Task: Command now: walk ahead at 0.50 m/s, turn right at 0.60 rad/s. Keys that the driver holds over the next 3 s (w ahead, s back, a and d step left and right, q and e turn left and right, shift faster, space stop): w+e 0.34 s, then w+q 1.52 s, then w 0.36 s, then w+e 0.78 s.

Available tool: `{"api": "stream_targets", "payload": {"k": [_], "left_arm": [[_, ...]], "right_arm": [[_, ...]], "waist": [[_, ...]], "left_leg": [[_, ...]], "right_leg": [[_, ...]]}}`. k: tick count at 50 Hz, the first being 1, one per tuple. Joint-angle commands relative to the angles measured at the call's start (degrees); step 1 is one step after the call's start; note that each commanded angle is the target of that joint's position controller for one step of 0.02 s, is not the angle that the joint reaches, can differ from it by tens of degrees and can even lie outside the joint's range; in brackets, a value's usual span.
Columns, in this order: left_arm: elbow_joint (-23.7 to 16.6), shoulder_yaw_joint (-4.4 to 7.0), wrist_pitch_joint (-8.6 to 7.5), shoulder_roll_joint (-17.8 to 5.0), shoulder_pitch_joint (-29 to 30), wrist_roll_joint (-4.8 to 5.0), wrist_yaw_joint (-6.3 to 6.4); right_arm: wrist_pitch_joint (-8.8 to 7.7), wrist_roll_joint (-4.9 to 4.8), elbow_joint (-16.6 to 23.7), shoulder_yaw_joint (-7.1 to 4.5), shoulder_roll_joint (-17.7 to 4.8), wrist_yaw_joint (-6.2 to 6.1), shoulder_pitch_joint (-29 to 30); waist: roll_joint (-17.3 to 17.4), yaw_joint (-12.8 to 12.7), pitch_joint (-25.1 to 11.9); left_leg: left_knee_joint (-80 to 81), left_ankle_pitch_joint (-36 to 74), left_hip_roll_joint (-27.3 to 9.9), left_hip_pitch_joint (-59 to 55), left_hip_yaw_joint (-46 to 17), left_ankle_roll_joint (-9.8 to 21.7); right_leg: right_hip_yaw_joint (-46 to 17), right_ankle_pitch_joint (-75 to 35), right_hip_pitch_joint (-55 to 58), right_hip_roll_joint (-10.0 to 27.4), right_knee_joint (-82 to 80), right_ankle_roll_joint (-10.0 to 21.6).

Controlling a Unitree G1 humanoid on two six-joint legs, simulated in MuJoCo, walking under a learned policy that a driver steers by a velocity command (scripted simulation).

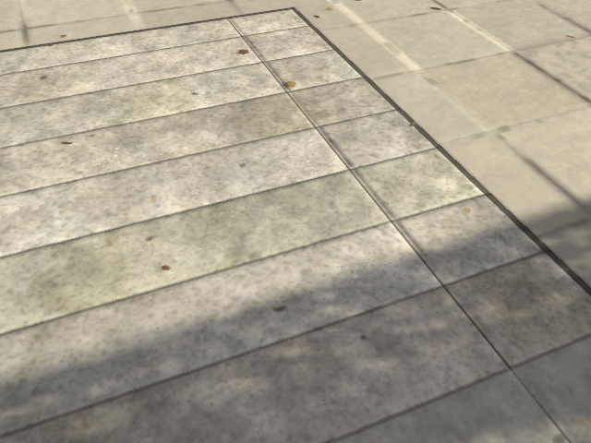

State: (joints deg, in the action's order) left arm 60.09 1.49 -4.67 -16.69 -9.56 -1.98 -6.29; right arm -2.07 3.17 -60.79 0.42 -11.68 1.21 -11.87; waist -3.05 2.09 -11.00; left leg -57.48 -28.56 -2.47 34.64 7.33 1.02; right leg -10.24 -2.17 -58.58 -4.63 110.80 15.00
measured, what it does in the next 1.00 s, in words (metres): climbs: right foot 0.18 m higher, then left foot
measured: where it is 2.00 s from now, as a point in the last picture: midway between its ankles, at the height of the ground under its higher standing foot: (252, 246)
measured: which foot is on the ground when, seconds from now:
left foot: down 0.00-0.40, up 0.42-0.92, down 0.94-1.00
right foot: up 0.00-0.32, down 0.34-0.98, up 1.00-1.00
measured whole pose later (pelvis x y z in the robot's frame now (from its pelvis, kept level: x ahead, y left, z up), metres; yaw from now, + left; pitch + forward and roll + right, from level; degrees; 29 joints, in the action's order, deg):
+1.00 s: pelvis +0.59 -0.01 +0.22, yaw +1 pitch +3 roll +0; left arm 58.7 1.0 -6.9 -8.7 -21.9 -4.1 -1.1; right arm -5.4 2.1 -48.3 -3.6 -10.9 2.1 0.5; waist -1.4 -1.7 -3.0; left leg -35.7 -9.9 2.1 30.0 2.1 5.4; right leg 10.3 24.6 3.1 6.4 33.7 -2.2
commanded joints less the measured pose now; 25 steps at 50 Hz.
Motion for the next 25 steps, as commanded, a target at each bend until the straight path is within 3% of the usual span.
{"api": "stream_targets", "payload": {"k": [1,2,3,4,5,6,7,8,10,11,12,13,14,15,16,17,18,19,20,21,22,23,24,25], "left_arm": [[-3.77,-3.54,0.65,9.91,1.97,0.56,-0.13],[-5.06,-3.81,0.71,9.57,4.20,1.03,-0.50],[-5.43,-3.74,0.90,8.62,6.69,1.43,-1.16],[-6.06,-3.75,1.23,7.42,8.54,1.52,-1.58],[-7.24,-4.37,1.55,7.24,10.10,1.53,-1.23],[-8.62,-5.04,1.51,7.70,13.26,2.03,-0.44],[-10.16,-5.81,1.53,8.71,14.83,2.83,0.05],[-12.62,-6.46,1.75,8.61,17.95,2.67,0.36],[-17.40,-6.40,3.05,5.76,24.99,2.06,0.94],[-18.40,-6.48,4.23,6.23,27.82,0.72,0.30],[-21.37,-7.67,5.83,8.23,34.38,-0.14,0.07],[-21.63,-6.94,6.62,7.13,33.27,-0.96,-0.73],[-21.45,-6.57,7.55,6.78,32.77,-1.02,-1.27],[-21.43,-5.73,6.94,6.34,29.71,-0.57,-1.45],[-20.41,-5.43,6.28,6.16,26.13,0.06,-1.64],[-19.26,-5.36,5.30,6.15,20.66,0.87,-1.34],[-16.72,-4.29,4.71,3.38,13.72,0.94,-0.02],[-13.40,-3.50,5.02,0.99,2.12,3.01,1.56],[-9.16,-1.47,5.94,-3.21,-10.39,1.19,2.62],[-4.44,0.05,5.46,-6.99,-19.75,-1.76,2.71],[-2.69,2.14,3.34,-8.85,-21.01,-2.86,3.62],[-1.14,1.56,1.49,-5.59,-16.79,-2.58,4.06],[-0.51,1.05,0.41,-2.60,-11.74,-1.74,3.55],[1.02,0.05,-0.07,1.36,-6.98,-0.76,2.93]], "right_arm": [[-1.93,2.77,-0.68,1.79,6.09,0.36,3.76],[-2.05,3.63,0.72,1.25,4.52,0.62,5.54],[-2.36,4.30,-0.61,1.40,3.96,0.59,2.21],[-2.39,4.86,-2.42,1.57,3.25,0.45,-1.53],[-2.62,5.13,-3.90,1.94,3.21,0.02,-4.54],[-2.54,6.25,-5.38,2.33,2.86,-0.07,-9.03],[-2.41,6.86,-6.66,2.76,3.32,-0.06,-11.98],[-2.32,7.34,-7.46,2.73,2.35,0.15,-14.13],[-2.65,7.12,-8.28,2.93,1.88,0.65,-19.19],[-2.41,6.29,-6.50,2.80,1.65,1.04,-19.17],[-1.77,5.92,-8.23,2.92,1.93,1.75,-22.33],[-2.40,4.18,-6.85,2.52,0.08,2.26,-20.07],[-3.11,3.05,-7.20,2.34,-2.58,2.79,-21.83],[-4.49,2.09,-6.06,1.75,-5.78,3.05,-22.23],[-5.20,1.39,-5.30,0.38,-9.69,2.86,-21.64],[-5.23,1.36,-4.31,-1.42,-13.69,2.60,-20.66],[-5.47,2.03,-3.07,-1.98,-14.08,3.20,-19.67],[-6.06,4.43,-3.16,-1.49,-9.43,4.41,-24.79],[-5.97,4.38,-2.27,-1.58,-7.99,5.87,-22.39],[-5.00,2.37,-2.23,-1.62,-1.73,7.20,-20.72],[-4.18,0.90,-3.33,-2.39,-1.14,7.08,-21.33],[-4.80,1.10,-1.92,-2.97,-1.73,6.30,-16.30],[-5.23,1.52,-1.07,-2.95,-2.01,5.46,-13.05],[-5.25,0.16,1.02,-1.50,1.30,4.28,-10.33]], "waist": [[1.72,-5.77,9.91],[0.51,-6.19,10.13],[5.48,-5.05,9.33],[8.00,-4.66,10.25],[6.11,-4.47,11.42],[3.49,-2.77,11.38],[4.56,-2.46,10.55],[2.29,-1.36,9.93],[3.40,0.39,6.48],[6.20,0.64,5.89],[7.30,1.68,7.89],[7.96,-0.97,9.19],[10.51,-2.02,7.23],[13.49,-4.63,6.89],[15.46,-6.57,5.75],[17.41,-7.94,3.16],[17.53,-8.73,-0.22],[12.16,-9.22,-10.81],[5.35,-14.78,-13.63],[-4.84,-15.20,-11.78],[-0.93,-13.79,-6.99],[-1.73,-11.52,1.57],[-0.80,-8.50,2.62],[4.21,-4.34,3.73]], "left_leg": [[37.19,1.61,-11.49,-10.17,-18.62,9.51],[41.01,4.56,-11.17,-7.98,-12.38,8.52],[43.09,9.00,-10.33,-9.05,-7.77,8.77],[44.40,8.20,-11.12,-12.95,-7.50,9.47],[44.73,7.58,-12.57,-17.91,-7.42,9.13],[44.96,8.88,-12.74,-22.62,-6.25,9.05],[45.65,11.61,-13.22,-26.76,-5.08,9.08],[46.76,14.69,-12.54,-28.99,-2.98,9.52],[50.76,17.10,-12.50,-30.34,0.22,9.70],[54.33,21.51,-11.17,-24.55,4.53,10.66],[59.73,23.07,-13.85,-20.96,3.91,11.30],[59.94,36.84,-13.65,-18.03,7.49,11.27],[57.24,56.46,-14.23,-20.61,8.23,11.74],[52.62,78.48,-15.02,-27.04,8.75,10.69],[48.48,94.50,-16.34,-36.45,9.34,9.76],[43.18,108.27,-17.75,-44.50,8.73,9.49],[36.70,118.66,-18.39,-43.36,7.28,8.69],[23.29,112.85,-15.59,-24.21,2.01,6.12],[8.85,84.17,-7.95,-9.36,-1.63,5.88],[-23.63,27.68,3.19,3.77,-8.39,3.94],[-46.43,30.25,5.23,9.43,-23.99,5.21],[-56.53,31.30,5.24,16.66,-26.08,5.71],[-61.29,32.58,6.17,21.18,-26.81,7.08],[-58.96,33.81,5.09,23.12,-26.90,8.76]], "right_leg": [[-0.45,1.93,-18.87,4.31,3.68,2.56],[2.71,2.10,-15.59,5.62,-1.10,1.99],[6.54,5.65,-16.01,5.56,5.70,2.24],[7.45,9.38,-21.98,4.72,15.67,2.69],[4.73,10.75,-28.61,4.61,17.06,4.51],[3.36,9.51,-33.14,5.15,15.59,5.57],[3.72,10.30,-35.96,5.62,15.29,6.48],[5.65,10.24,-36.45,6.33,11.81,6.56],[11.73,3.94,-30.45,10.09,-6.09,4.18],[17.28,2.65,-20.76,11.21,-11.01,2.36],[17.78,8.90,-14.13,12.08,-14.78,1.00],[22.45,10.99,-5.42,10.49,-19.99,0.94],[24.60,15.17,-0.74,7.95,-22.44,0.22],[24.81,19.28,2.54,4.70,-23.78,-0.09],[23.70,25.65,3.22,2.60,-32.48,-0.54],[22.58,29.44,7.30,0.43,-43.02,-1.20],[20.79,24.44,16.83,-1.53,-45.30,-1.54],[7.82,10.40,44.09,1.89,-43.77,1.46],[-7.37,15.14,58.83,5.70,-59.78,3.49],[-29.28,21.53,59.02,14.53,-79.56,7.04],[-34.84,25.66,51.63,17.42,-83.96,3.44],[-30.90,33.36,42.56,16.49,-81.65,1.97],[-28.97,30.60,40.11,17.21,-80.81,1.39],[-23.46,28.28,36.85,17.38,-80.97,-1.63]]}}
Next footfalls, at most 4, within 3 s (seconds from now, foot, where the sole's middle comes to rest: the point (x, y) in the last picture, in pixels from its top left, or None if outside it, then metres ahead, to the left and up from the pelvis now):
0.34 right None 0.37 -0.15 -0.53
0.94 left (259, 347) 0.72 0.07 -0.53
1.44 right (319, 246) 1.03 -0.08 -0.53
1.94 left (178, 231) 1.09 0.29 -0.53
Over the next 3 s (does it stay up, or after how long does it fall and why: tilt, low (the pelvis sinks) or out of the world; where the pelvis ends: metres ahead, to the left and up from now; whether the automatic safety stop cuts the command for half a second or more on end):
stays up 1.54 0.44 0.23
